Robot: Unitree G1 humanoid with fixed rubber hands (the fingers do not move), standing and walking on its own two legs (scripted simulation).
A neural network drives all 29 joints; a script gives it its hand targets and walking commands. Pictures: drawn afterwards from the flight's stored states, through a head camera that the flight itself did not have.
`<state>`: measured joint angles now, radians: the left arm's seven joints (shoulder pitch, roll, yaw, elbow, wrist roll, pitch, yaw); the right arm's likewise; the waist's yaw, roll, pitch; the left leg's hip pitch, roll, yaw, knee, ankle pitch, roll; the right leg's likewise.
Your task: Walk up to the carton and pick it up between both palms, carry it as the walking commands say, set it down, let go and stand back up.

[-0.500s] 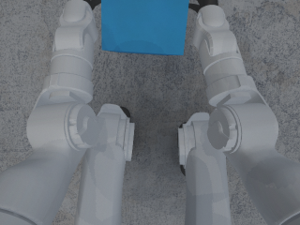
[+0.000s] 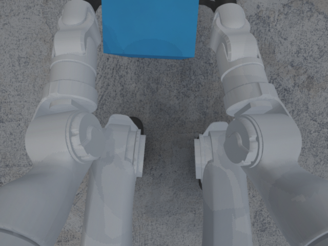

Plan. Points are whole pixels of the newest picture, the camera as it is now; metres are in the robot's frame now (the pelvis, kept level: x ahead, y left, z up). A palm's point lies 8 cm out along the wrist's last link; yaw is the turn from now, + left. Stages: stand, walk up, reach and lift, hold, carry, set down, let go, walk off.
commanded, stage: set down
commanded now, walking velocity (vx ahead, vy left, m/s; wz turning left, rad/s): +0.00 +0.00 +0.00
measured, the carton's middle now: (154, 6) +0.55 +0.07 -0.24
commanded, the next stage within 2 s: none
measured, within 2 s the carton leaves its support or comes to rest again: neither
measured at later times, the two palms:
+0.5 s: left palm (84, 1) +0.52 +0.19 -0.16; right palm (222, 4) +0.54 -0.06 -0.17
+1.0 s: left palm (82, 15) +0.50 +0.20 -0.17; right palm (243, 8) +0.53 -0.10 -0.17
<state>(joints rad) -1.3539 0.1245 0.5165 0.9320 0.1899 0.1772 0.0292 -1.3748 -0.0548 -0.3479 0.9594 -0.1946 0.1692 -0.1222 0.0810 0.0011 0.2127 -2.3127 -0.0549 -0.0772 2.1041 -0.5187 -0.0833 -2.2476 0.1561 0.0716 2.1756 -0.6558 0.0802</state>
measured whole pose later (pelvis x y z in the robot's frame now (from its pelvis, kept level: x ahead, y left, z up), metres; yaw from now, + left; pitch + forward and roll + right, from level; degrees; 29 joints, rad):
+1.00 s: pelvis -0.01 +0.00 +0.00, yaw +0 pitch +38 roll +0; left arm -1.35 0.26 0.27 1.08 -0.10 0.01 0.11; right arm -1.39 -0.25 -0.05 1.03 0.10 0.06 -0.15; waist 0.06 0.00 0.32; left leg -2.26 -0.06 -0.07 2.11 -0.51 -0.08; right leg -2.20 0.16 0.08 2.18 -0.65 0.09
